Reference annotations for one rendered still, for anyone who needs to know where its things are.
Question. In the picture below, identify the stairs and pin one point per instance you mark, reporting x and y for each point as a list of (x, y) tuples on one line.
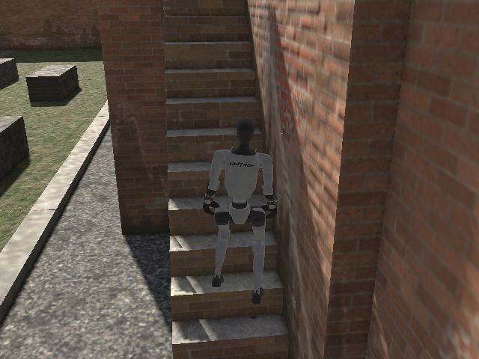
[(210, 87)]

